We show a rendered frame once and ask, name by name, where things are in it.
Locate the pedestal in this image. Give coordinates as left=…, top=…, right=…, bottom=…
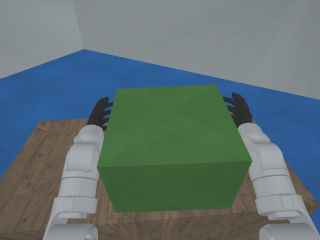
left=0, top=111, right=320, bottom=240

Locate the robot right upper arm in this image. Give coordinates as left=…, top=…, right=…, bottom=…
left=259, top=223, right=320, bottom=240

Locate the robot left forearm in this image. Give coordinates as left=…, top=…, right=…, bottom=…
left=42, top=124, right=104, bottom=240

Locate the robot left hand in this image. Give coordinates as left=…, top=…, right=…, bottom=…
left=87, top=97, right=114, bottom=132

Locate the robot left upper arm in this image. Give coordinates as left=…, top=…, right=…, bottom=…
left=45, top=223, right=98, bottom=240

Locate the robot right hand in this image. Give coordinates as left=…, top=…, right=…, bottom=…
left=222, top=92, right=253, bottom=129

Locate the carton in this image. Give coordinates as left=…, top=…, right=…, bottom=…
left=97, top=84, right=253, bottom=213

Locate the robot right forearm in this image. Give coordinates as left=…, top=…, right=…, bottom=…
left=238, top=123, right=320, bottom=238

